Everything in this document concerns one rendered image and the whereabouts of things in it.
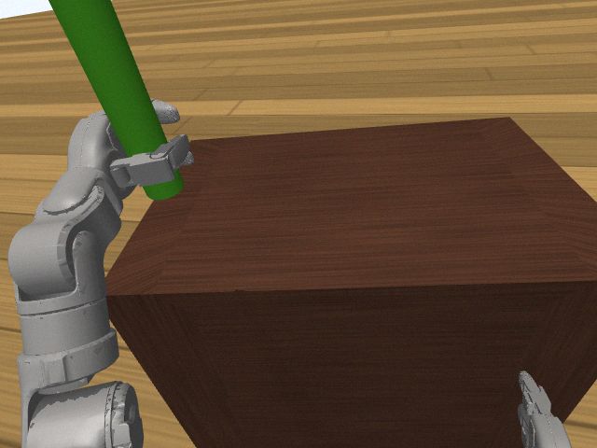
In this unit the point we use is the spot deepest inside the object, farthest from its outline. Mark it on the left robot hand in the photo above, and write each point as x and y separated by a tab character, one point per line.
94	144

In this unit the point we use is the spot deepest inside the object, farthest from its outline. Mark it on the right robot hand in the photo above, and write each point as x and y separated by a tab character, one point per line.
539	428

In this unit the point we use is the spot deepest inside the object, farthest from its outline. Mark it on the can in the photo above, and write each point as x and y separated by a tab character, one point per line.
95	34

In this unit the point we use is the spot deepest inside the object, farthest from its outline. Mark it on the left robot arm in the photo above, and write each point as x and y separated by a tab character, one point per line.
57	266

